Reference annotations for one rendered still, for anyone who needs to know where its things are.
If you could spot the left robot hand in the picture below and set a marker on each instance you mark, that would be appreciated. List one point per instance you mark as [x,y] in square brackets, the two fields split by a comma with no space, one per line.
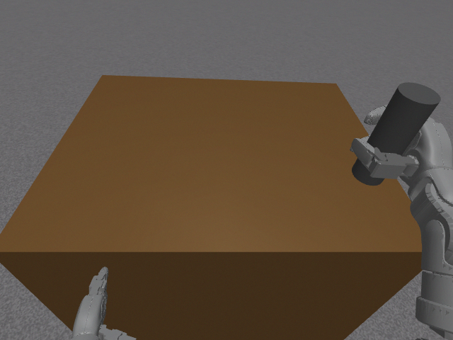
[92,311]

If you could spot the can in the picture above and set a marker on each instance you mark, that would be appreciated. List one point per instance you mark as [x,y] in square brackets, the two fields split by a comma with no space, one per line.
[409,108]

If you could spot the right robot arm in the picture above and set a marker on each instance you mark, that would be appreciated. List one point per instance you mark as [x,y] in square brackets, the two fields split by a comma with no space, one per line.
[431,196]

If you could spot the right robot hand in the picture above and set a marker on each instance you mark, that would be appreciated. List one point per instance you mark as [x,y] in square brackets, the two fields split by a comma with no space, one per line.
[431,148]

